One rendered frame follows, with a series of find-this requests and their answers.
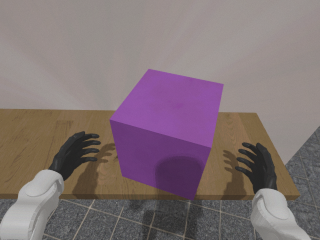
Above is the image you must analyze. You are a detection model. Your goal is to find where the robot left forearm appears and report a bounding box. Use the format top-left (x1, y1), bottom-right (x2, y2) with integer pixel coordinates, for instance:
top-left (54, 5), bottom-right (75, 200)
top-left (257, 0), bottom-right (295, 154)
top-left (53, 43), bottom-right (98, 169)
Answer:
top-left (0, 169), bottom-right (64, 240)

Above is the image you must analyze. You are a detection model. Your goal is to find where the carton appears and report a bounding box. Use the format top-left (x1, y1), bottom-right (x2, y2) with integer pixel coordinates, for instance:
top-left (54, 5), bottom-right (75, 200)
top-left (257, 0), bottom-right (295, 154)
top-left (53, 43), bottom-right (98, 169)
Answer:
top-left (109, 69), bottom-right (224, 201)

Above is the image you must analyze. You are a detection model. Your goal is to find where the robot right forearm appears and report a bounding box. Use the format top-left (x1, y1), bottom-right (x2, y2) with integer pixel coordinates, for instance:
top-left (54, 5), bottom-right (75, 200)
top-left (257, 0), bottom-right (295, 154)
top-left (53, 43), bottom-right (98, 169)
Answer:
top-left (250, 188), bottom-right (311, 240)

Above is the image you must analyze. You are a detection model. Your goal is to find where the robot right hand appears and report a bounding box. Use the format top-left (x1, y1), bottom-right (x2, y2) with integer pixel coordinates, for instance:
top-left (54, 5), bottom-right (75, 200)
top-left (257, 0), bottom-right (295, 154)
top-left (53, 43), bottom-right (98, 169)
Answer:
top-left (235, 142), bottom-right (278, 194)

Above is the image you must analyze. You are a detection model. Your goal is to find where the robot left hand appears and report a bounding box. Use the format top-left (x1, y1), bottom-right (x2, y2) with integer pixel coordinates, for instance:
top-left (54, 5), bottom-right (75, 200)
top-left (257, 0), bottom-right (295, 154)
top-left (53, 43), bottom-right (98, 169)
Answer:
top-left (48, 131), bottom-right (101, 181)

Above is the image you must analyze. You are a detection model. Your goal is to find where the table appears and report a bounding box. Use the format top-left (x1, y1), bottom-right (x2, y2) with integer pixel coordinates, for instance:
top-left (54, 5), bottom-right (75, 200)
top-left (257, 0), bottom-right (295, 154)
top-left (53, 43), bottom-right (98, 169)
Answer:
top-left (0, 108), bottom-right (300, 224)

